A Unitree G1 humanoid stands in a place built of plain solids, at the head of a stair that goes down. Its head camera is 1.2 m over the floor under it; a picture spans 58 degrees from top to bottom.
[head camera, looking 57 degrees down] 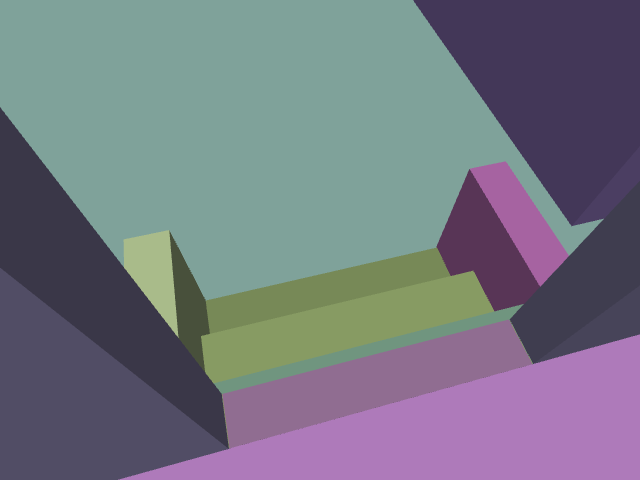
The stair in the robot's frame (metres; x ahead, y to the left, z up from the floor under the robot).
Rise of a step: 0.20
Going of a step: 0.23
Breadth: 1.00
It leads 15 degrees to the left of straight ahead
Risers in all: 3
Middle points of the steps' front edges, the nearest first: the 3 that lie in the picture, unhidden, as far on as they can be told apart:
0.43 -0.14 0.00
0.65 -0.08 -0.19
0.87 -0.02 -0.39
